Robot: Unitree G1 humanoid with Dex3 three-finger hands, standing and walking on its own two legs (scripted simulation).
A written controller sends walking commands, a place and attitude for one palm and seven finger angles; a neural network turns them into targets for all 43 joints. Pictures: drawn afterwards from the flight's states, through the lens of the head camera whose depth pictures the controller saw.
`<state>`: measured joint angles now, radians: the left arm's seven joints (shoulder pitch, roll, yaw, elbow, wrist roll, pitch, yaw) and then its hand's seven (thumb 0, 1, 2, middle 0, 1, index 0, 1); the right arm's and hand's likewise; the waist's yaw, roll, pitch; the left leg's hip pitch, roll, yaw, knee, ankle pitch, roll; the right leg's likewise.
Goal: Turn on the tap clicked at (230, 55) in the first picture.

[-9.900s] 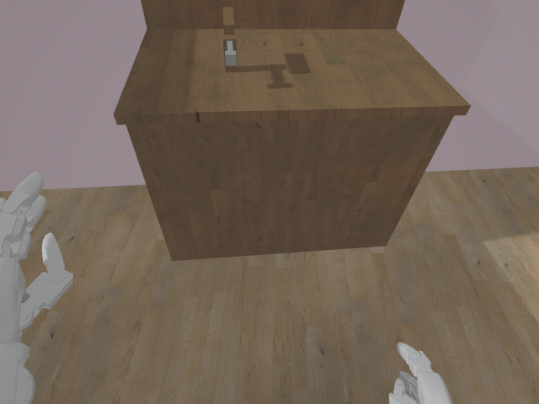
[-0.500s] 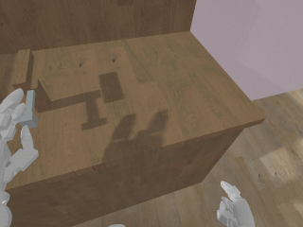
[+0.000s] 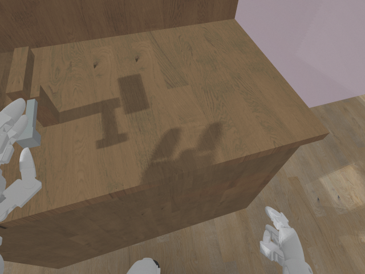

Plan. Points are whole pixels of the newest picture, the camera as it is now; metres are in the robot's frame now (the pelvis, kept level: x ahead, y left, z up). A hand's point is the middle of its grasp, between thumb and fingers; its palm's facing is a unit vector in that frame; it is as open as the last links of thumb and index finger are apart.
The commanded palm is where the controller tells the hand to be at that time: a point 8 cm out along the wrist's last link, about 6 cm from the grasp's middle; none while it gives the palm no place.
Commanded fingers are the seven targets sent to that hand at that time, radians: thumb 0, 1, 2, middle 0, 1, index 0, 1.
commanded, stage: shuffle to correct the standing spot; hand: left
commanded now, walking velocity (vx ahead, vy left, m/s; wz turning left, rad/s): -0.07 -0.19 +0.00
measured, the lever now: (28, 138) +0.32 +0.32 +0.12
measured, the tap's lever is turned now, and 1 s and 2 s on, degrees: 0 0 0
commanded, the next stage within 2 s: none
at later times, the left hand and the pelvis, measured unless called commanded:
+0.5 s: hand (39, 177) +0.22 +0.23 +0.17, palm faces +0.33 -0.87 -0.38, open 7.4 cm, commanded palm +0.17 +0.28 +0.18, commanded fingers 0.00 0.90 0.90 -0.20 -0.30 -0.20 -0.30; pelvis +0.01 +0.00 +0.00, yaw +0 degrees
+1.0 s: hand (21, 191) +0.20 +0.25 +0.17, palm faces +0.32 -0.85 -0.42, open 7.4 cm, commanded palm +0.15 +0.29 +0.18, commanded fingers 0.00 0.90 0.90 -0.20 -0.30 -0.20 -0.30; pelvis -0.01 +0.01 +0.00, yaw +0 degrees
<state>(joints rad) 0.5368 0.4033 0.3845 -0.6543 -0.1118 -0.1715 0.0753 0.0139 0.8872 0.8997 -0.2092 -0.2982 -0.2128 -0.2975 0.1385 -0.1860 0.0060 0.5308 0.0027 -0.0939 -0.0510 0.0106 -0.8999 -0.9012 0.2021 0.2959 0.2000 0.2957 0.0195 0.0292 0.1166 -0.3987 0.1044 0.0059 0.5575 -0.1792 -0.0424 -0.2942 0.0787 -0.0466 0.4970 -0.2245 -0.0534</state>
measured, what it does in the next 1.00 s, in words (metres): stands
